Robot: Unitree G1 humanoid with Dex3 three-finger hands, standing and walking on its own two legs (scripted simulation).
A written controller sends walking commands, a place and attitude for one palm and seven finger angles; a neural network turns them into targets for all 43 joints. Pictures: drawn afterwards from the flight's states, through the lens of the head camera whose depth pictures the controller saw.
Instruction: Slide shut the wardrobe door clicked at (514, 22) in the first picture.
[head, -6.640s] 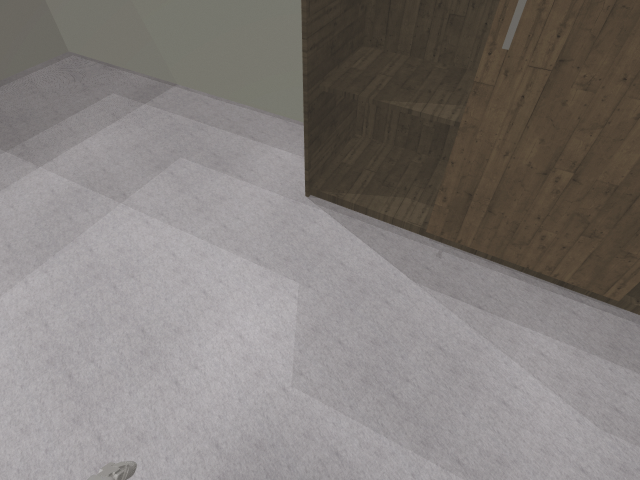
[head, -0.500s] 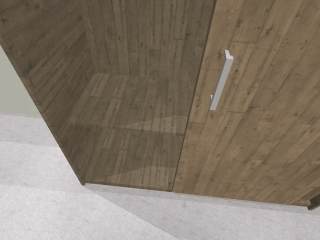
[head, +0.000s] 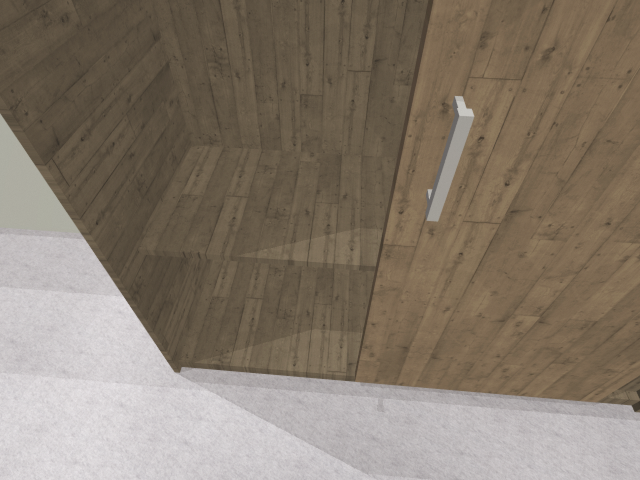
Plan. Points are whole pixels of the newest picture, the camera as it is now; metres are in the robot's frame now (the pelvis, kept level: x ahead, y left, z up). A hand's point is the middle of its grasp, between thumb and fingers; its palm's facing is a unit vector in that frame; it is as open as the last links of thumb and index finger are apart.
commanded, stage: look again from close up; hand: right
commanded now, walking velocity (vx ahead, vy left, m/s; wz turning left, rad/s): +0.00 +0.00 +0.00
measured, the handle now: (444, 163) +0.50 -0.14 +0.15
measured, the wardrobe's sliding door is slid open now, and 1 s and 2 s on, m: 0.57 0.57 0.57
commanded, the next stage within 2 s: raise the hand with hooked fingers in 0.20 s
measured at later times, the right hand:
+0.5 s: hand (493, 441) +0.19 -0.19 -0.02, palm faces +0.24 +0.96 -0.14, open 7.5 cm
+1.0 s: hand (521, 435) +0.18 -0.20 +0.03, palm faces +0.01 +1.00 -0.07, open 10.3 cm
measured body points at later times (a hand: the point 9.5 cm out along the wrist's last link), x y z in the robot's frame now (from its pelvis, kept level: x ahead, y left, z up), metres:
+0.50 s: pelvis -0.01 +0.00 -0.01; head +0.00 +0.02 +0.44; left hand +0.10 +0.26 -0.13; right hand +0.17 -0.24 -0.01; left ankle -0.01 +0.12 -0.74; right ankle -0.02 -0.12 -0.74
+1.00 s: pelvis -0.03 +0.02 -0.05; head +0.00 +0.01 +0.40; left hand +0.16 +0.21 -0.13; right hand +0.18 -0.25 +0.03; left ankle -0.01 +0.12 -0.74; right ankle -0.02 -0.12 -0.74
